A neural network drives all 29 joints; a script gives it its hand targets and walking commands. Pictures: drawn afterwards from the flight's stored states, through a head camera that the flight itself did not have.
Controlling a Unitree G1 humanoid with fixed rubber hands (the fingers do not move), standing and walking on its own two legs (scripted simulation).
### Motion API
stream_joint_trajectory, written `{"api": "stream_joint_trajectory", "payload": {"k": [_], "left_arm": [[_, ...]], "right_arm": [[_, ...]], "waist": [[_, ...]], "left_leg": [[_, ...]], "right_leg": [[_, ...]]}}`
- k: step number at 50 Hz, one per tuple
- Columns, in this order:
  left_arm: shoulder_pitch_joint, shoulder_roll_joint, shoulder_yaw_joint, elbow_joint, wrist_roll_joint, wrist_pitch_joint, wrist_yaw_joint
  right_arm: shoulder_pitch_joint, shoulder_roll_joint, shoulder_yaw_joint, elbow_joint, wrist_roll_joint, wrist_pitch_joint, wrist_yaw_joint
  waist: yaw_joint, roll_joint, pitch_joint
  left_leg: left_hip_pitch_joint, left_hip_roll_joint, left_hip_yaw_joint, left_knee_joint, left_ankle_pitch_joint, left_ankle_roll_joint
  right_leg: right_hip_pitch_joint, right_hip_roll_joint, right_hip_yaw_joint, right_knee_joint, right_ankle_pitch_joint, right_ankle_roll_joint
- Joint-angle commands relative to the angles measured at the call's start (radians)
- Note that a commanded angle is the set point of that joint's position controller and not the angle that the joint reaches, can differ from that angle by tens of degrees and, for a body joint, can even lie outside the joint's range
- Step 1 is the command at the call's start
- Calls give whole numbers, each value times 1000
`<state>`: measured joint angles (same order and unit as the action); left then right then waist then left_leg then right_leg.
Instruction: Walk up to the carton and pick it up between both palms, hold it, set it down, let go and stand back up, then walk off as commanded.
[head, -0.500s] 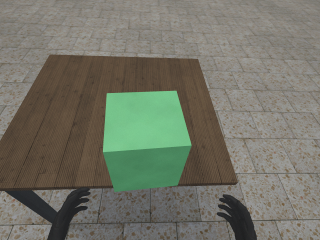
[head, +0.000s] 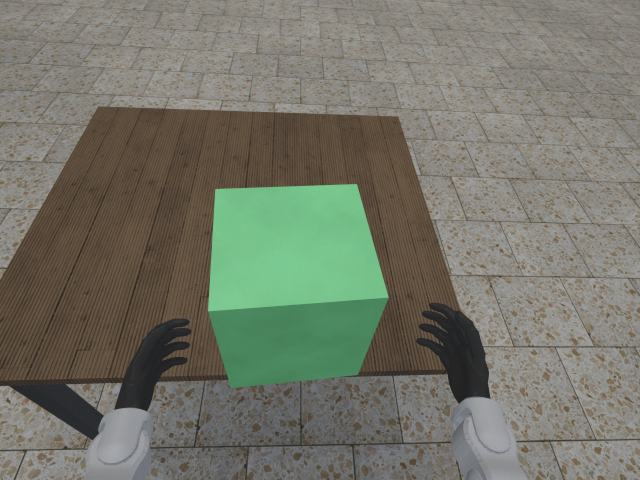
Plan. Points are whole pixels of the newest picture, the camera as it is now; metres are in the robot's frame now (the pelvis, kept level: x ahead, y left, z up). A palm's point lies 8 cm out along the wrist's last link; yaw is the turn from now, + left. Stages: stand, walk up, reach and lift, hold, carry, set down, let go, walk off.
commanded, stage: reach and lift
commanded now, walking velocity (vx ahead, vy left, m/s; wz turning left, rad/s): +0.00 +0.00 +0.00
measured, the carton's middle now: (291, 289) +0.41 +0.05 -0.05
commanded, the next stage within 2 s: none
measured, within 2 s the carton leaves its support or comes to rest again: neither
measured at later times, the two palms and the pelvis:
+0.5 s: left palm (149, 301) +0.31 +0.21 +0.06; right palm (449, 304) +0.32 -0.15 +0.07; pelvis -0.03 +0.00 +0.00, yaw +0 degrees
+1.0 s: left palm (147, 252) +0.36 +0.22 +0.09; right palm (463, 230) +0.39 -0.16 +0.13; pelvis -0.02 +0.00 +0.00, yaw +0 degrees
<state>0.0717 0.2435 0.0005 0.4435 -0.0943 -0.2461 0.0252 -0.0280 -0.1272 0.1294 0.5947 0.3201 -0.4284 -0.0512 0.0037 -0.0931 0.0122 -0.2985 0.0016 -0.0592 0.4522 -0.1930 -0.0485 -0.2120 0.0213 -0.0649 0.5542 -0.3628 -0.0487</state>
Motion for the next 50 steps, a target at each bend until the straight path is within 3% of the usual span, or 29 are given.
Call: {"api": "stream_joint_trajectory", "payload": {"k": [1,7,12,17,20,24,28,32,37,40,43,50], "left_arm": [[-207,82,163,-341,-50,24,-8],[-351,79,174,-275,-53,139,0],[-556,116,188,-256,-83,204,15],[-778,151,180,-109,-117,235,39],[-872,164,180,21,-124,254,54],[-954,151,185,121,-113,271,75],[-994,143,208,139,-86,284,73],[-964,141,248,82,-44,306,40],[-1021,170,241,-20,-53,314,21],[-1053,195,237,-52,-66,308,21],[-1129,211,221,-1,-87,302,24],[-1294,224,156,268,-103,294,37]], "right_arm": [[-238,-140,53,-273,13,31,-17],[-341,-149,1,-252,-9,160,-29],[-509,-152,-53,-220,-30,253,-45],[-700,-128,-88,-168,-57,335,-48],[-791,-137,-100,-115,-60,369,-51],[-871,-153,-98,-38,-40,392,-60],[-915,-188,-90,27,-11,388,-80],[-927,-218,-61,53,31,366,-103],[-1014,-247,-47,-7,54,357,-114],[-1060,-258,-26,-33,71,369,-106],[-1126,-266,-18,2,74,396,-92],[-1239,-257,-15,259,72,469,-59]], "waist": [[88,129,-369],[80,120,-269],[66,121,-284],[61,90,-265],[67,73,-292],[82,81,-324],[87,99,-400],[85,118,-490],[70,138,-593],[79,135,-625],[89,123,-609],[98,101,-474]], "left_leg": [[265,-21,85,-46,408,12],[279,-7,90,-82,255,30],[244,-2,99,-84,160,43],[132,0,107,-80,-2,66],[79,2,106,-70,-21,68],[66,9,102,-74,-8,58],[114,12,103,-75,116,39],[191,-2,90,-52,337,14],[217,-10,82,-31,441,-4],[222,-7,82,-22,462,-6],[189,1,83,-21,414,2],[86,20,89,-44,213,27]], "right_leg": [[157,-69,124,-130,838,108],[56,-57,112,-202,510,94],[28,-59,122,-200,370,99],[-6,-78,157,-198,102,111],[2,-89,176,-197,38,119],[-1,-81,172,-186,85,118],[27,-55,133,-161,376,115],[104,-42,126,-147,714,128],[122,-32,108,-136,855,137],[110,-25,102,-137,841,137],[66,-24,103,-143,733,129],[-46,-38,118,-187,401,99]]}}
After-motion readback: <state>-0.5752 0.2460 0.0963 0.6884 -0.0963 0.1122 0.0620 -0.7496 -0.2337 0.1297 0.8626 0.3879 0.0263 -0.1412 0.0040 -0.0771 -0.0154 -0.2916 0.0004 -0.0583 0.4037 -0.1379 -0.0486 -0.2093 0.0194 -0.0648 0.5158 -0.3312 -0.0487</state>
